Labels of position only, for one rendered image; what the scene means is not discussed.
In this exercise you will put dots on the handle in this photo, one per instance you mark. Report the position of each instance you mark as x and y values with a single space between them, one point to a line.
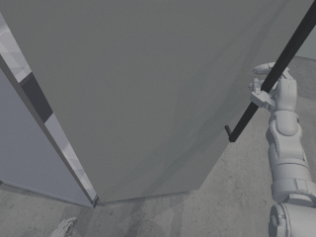
298 38

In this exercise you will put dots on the right robot forearm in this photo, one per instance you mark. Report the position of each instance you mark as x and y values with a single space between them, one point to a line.
292 181

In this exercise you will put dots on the robot right upper arm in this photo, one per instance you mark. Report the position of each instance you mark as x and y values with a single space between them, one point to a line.
292 220

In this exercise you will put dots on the fridge door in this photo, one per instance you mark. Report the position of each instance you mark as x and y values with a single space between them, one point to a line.
143 89

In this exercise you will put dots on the left robot hand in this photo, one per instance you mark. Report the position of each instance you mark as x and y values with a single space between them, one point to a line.
63 227

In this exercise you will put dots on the right robot hand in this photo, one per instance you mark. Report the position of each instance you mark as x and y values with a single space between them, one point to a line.
284 92

